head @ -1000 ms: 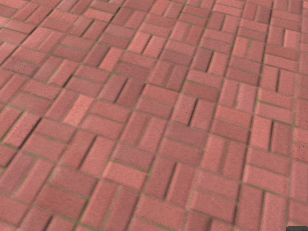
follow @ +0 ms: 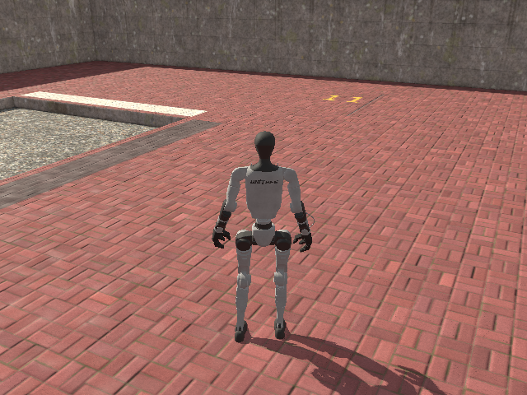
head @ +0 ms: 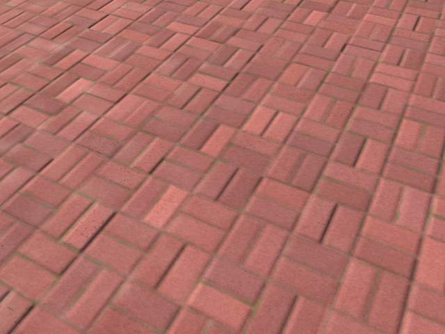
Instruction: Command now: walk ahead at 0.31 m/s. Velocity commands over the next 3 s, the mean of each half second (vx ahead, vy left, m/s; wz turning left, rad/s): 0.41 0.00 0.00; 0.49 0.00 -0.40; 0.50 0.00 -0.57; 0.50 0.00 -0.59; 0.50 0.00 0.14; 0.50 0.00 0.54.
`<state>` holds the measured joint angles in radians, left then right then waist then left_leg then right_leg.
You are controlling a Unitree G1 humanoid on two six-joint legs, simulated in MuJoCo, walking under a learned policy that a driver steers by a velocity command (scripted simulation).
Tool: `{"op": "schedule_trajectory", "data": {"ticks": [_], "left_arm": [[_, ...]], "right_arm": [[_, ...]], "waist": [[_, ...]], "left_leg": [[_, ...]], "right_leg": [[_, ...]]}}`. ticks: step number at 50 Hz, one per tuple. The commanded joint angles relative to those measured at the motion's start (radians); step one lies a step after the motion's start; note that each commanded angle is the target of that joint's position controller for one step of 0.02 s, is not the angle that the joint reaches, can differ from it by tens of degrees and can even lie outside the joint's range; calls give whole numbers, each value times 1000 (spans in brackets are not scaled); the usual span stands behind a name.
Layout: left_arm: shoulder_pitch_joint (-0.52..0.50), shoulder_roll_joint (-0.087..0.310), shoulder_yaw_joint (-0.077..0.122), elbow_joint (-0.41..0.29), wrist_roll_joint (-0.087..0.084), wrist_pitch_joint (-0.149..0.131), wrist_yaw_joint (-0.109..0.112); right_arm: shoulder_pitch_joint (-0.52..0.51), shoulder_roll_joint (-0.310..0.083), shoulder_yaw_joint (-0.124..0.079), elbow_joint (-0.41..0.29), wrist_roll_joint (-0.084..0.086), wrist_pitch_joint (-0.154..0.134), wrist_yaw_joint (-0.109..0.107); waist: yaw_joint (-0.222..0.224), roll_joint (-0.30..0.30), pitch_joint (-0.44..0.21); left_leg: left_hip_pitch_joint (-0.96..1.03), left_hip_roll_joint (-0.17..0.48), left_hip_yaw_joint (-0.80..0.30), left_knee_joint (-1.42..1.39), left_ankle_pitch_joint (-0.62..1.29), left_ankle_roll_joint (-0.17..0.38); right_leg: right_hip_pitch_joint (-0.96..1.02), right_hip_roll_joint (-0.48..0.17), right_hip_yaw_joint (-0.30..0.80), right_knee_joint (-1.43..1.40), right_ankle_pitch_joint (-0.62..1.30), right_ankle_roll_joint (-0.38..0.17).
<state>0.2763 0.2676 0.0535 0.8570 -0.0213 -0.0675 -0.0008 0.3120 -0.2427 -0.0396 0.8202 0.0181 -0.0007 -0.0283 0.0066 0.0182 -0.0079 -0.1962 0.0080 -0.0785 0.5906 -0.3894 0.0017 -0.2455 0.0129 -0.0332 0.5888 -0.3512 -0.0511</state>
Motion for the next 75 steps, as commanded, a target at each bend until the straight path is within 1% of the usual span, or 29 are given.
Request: {"op": "schedule_trajectory", "data": {"ticks": [1,2,5,8,12,17,20,22,23,24,25,26,27,30,34,45,48,50,51,52,53,54,55,59,63,68,73,74,75], "left_arm": [[234,209,56,28,10,-39,-13],[233,220,52,17,24,-46,-23],[122,137,26,-17,16,-47,-11],[161,84,5,-3,20,-31,-7],[189,127,10,8,16,-13,12],[209,156,21,31,-1,-7,16],[181,179,33,31,0,2,15],[169,166,27,22,11,15,18],[196,106,4,-8,37,15,20],[329,-28,-30,-9,8,-5,13],[226,108,4,-8,-26,-22,11],[121,154,20,-40,-42,-29,10],[87,140,20,-41,-32,-30,17],[125,87,25,-22,-16,3,17],[49,69,27,-59,-8,29,19],[-276,33,-4,-229,-2,6,-58],[-205,83,21,-251,-5,14,-70],[55,176,73,-200,-7,20,-55],[183,262,102,-174,-6,35,-29],[120,315,105,-208,-7,27,-25],[143,227,78,-215,5,18,-29],[110,185,65,-213,13,8,-29],[45,165,60,-217,9,0,-33],[-48,138,48,-248,12,-8,-17],[1,181,61,-232,5,0,9],[77,189,65,-202,-4,15,14],[53,154,57,-207,1,28,21],[54,102,37,-218,7,26,17],[150,32,16,-240,3,21,17]], "right_arm": [[-200,-42,-8,-141,2,-41,-4],[-216,-115,-28,-166,17,-60,-10],[-154,-113,-35,-114,14,-92,16],[-206,-83,-33,-117,-1,-92,40],[-320,-32,-9,-153,0,-92,56],[-405,-74,-9,-187,12,-94,73],[-344,-129,-28,-178,7,-98,75],[-60,-198,-69,-93,7,-91,58],[113,-277,-87,-62,-6,-84,43],[126,-305,-84,-49,-17,-87,57],[67,-197,-57,-56,-10,-93,58],[-9,-160,-46,-59,-5,-98,55],[-77,-141,-40,-62,-11,-104,55],[-145,-89,-34,-41,-33,-124,56],[-122,-120,-43,2,-34,-139,47],[25,-194,-52,65,-13,-72,15],[-4,-237,-62,45,-10,-46,2],[-40,-247,-63,26,-5,-35,-8],[-13,-197,-43,4,-26,-49,-5],[52,-76,-5,-44,-32,-85,18],[-55,-173,-24,-61,-3,-131,39],[-137,-191,-28,-97,29,-150,48],[-144,-171,-24,-99,18,-155,42],[-89,-162,-34,-89,-30,-110,34],[-228,-117,-15,-138,-36,-97,27],[-356,-127,-15,-182,-12,-112,43],[-217,-197,-54,-154,-9,-137,48],[-100,-233,-69,-139,-25,-143,41],[27,-314,-88,-128,-46,-139,34]], "waist": [[109,-253,60],[106,-290,93],[43,-109,117],[57,-117,85],[81,-109,96],[73,-126,143],[7,-135,88],[-133,-120,-99],[-173,54,-255],[-87,325,-386],[-117,189,-243],[-99,129,-99],[-61,46,-45],[9,81,-8],[11,32,63],[-93,-10,122],[-19,60,29],[131,55,-111],[162,-85,-208],[47,-288,-308],[122,-146,-354],[111,-93,-214],[51,15,-101],[-33,-16,-29],[7,-55,13],[65,-107,9],[-29,-157,-31],[-84,-115,-133],[-77,104,-288]], "left_leg": [[-466,-55,55,233,-89,12],[-593,-48,-3,425,-206,13],[-674,68,-12,515,40,60],[-607,85,44,387,185,39],[-496,52,97,124,326,-10],[-386,36,86,-30,404,10],[-266,5,103,-64,339,64],[124,-24,123,-61,314,119],[437,206,-154,-50,233,182],[622,396,-659,-262,-104,316],[499,367,-643,-347,-214,262],[355,343,-471,-356,-134,218],[225,306,-345,-374,23,197],[52,223,-115,-447,222,173],[19,222,27,-496,350,189],[328,262,246,-400,676,147],[368,265,288,-199,1158,119],[235,225,309,167,1176,80],[-28,163,308,481,726,40],[-464,-78,164,842,-156,-17],[-568,-32,-42,884,-151,14],[-603,13,-37,826,-67,38],[-571,56,-26,716,-1,38],[-412,106,-2,509,91,-31],[-390,70,29,213,311,-85],[-285,4,16,-38,482,-72],[-103,-1,11,-142,329,9],[102,87,-57,-133,302,59],[458,314,-390,-161,168,180]], "right_leg": [[320,-278,528,-366,-252,-147],[312,-410,789,-459,-294,-248],[334,-321,525,-436,-154,-176],[326,-240,315,-458,153,-135],[246,-199,171,-474,300,-131],[218,-256,146,-483,309,-125],[291,-277,120,-367,601,-94],[193,-201,50,-17,812,-44],[-52,-128,24,335,444,-11],[-349,47,112,630,-219,27],[-451,-7,197,729,-197,13],[-488,-53,171,720,-92,-4],[-439,-103,156,679,2,-2],[-310,-162,164,593,119,13],[-417,-160,183,500,234,34],[-519,-102,2,40,359,-2],[-341,-6,-85,42,210,-57],[34,61,-75,-38,226,-127],[344,-96,177,-56,232,-190],[652,-335,778,-193,91,-400],[663,-347,833,-286,49,-376],[546,-313,674,-297,103,-325],[377,-264,550,-309,227,-290],[96,-177,378,-367,463,-267],[-11,-103,271,-369,437,-222],[2,-105,325,-308,264,-161],[86,-121,436,-118,267,-108],[25,-65,383,74,245,-73],[-251,63,249,411,-23,0]]}}
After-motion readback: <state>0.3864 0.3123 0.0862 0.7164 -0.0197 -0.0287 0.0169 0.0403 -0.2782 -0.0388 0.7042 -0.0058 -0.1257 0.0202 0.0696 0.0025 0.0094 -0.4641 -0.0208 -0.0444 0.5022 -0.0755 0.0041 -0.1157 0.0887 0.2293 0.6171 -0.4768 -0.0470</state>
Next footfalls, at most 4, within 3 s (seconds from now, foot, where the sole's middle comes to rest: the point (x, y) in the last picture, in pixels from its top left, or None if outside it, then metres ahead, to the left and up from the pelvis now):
0.44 left None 0.36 0.15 -0.76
1.00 right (271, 301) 0.65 -0.10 -0.76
1.48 left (242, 214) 0.99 -0.02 -0.76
2.00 right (346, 206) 1.02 -0.40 -0.76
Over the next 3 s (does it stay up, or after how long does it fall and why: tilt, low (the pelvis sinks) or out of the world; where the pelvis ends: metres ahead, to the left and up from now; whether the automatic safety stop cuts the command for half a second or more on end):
stays up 1.40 -0.61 0.00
